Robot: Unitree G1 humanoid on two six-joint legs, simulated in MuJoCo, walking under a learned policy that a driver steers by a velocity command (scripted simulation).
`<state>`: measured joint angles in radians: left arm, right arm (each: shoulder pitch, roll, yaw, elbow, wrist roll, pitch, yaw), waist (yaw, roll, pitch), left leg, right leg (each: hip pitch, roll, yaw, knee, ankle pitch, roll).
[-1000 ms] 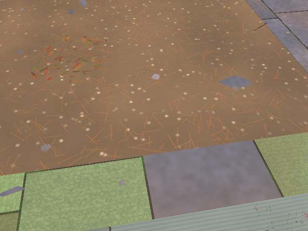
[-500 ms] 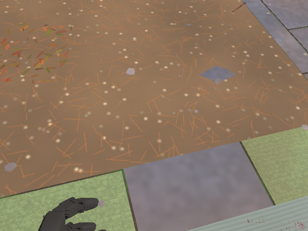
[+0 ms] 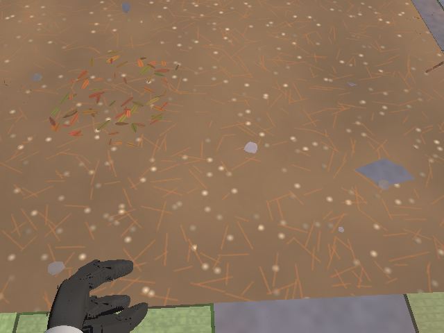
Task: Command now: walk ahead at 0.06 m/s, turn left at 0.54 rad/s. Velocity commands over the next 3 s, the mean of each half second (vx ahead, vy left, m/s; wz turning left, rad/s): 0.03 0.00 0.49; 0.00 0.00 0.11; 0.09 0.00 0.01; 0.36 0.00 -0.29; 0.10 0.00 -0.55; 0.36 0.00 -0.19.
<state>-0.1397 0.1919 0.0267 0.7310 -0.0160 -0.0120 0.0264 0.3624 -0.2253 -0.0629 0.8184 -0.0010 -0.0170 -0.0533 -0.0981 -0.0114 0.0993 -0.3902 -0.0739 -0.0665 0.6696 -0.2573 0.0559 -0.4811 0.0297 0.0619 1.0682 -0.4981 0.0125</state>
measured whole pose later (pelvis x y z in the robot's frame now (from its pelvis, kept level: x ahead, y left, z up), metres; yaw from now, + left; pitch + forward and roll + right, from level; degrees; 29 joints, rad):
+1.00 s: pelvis +0.08 -0.03 +0.02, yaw +18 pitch -1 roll +0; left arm 0.19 0.24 0.02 0.84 0.01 -0.01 0.01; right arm 0.18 -0.23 -0.02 0.75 -0.02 0.01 -0.01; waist 0.00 0.01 0.02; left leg -0.24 -0.02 -0.03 0.49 -0.24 0.00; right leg -0.21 -0.02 -0.01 0.51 -0.29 0.01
